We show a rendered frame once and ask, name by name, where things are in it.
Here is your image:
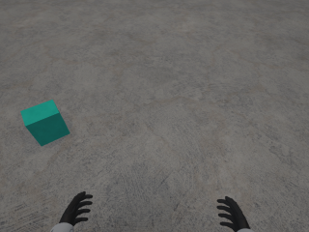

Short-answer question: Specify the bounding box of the robot left forearm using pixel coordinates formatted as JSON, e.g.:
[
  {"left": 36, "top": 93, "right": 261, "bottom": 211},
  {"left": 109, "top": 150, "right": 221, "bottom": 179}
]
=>
[{"left": 50, "top": 222, "right": 74, "bottom": 232}]

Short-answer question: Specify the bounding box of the carton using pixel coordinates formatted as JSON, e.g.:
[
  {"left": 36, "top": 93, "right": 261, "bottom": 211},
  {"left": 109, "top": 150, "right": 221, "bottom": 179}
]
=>
[{"left": 20, "top": 100, "right": 70, "bottom": 146}]

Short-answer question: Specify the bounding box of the robot right hand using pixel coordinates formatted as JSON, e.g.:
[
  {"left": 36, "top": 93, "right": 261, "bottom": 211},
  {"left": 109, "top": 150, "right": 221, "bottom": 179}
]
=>
[{"left": 216, "top": 196, "right": 251, "bottom": 232}]

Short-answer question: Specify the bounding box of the robot left hand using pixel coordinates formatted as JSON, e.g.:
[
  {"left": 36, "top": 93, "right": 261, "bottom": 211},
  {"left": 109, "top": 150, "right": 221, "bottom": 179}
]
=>
[{"left": 59, "top": 191, "right": 93, "bottom": 226}]

